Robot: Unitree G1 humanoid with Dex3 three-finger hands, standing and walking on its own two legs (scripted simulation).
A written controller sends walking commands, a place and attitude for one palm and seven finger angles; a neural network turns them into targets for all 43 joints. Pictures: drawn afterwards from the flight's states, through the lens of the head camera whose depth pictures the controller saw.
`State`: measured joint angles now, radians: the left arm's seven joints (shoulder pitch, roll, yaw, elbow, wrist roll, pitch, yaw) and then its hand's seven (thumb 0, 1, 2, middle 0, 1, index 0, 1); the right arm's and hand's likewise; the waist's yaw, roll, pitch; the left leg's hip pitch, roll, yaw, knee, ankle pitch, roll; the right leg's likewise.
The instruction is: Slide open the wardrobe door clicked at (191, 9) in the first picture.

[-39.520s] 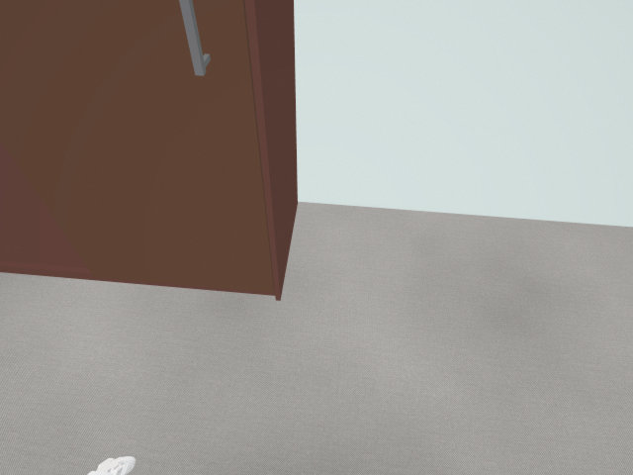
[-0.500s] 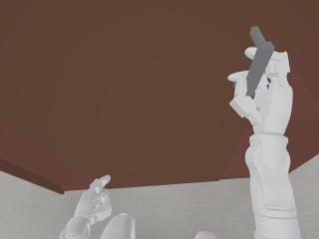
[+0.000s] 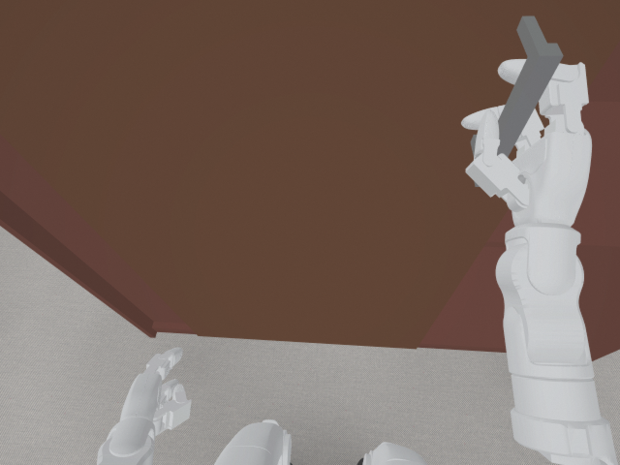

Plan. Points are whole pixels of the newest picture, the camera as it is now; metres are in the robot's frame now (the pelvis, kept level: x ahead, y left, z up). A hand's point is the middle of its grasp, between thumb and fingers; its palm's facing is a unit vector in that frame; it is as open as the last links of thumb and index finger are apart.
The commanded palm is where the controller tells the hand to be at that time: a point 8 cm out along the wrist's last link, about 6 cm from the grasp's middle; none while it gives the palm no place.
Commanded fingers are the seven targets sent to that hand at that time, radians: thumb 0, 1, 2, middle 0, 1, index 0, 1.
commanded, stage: step sideways, sliding the door along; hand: right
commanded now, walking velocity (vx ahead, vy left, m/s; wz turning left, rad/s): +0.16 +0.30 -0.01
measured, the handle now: (504, 111) +0.42 -0.18 +0.21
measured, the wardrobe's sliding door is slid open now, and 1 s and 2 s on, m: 0.50 0.52 0.52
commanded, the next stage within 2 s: stop walking and hold the door there in 0.62 s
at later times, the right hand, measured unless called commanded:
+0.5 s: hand (443, 140) +0.38 -0.11 +0.21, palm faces +0.48 +0.88 -0.04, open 6.3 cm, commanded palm +0.35 -0.09 +0.20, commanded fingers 0.00 -0.90 -0.90 0.45 1.40 0.45 1.40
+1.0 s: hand (453, 145) +0.39 -0.13 +0.20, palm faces +0.62 +0.74 -0.27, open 6.3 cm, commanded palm +0.34 -0.15 +0.18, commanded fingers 0.00 -0.90 -0.90 0.45 1.40 0.45 1.40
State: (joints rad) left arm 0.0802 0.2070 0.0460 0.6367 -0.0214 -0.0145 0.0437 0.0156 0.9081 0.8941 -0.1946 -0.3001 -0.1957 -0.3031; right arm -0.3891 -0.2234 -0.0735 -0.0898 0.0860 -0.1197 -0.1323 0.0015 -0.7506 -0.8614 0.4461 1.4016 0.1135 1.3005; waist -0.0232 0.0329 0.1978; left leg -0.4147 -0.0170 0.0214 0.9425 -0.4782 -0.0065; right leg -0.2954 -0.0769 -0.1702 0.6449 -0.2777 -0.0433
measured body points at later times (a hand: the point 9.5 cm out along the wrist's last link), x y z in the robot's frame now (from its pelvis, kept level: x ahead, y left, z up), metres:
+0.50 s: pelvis -0.02 +0.14 +0.00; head +0.05 +0.15 +0.44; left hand +0.19 +0.36 -0.12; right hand +0.35 -0.16 +0.21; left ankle -0.04 +0.28 -0.73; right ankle -0.01 -0.01 -0.68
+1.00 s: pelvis +0.05 +0.24 +0.00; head +0.09 +0.24 +0.44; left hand +0.27 +0.43 -0.09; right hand +0.35 -0.16 +0.22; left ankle +0.11 +0.37 -0.73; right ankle +0.03 +0.05 -0.72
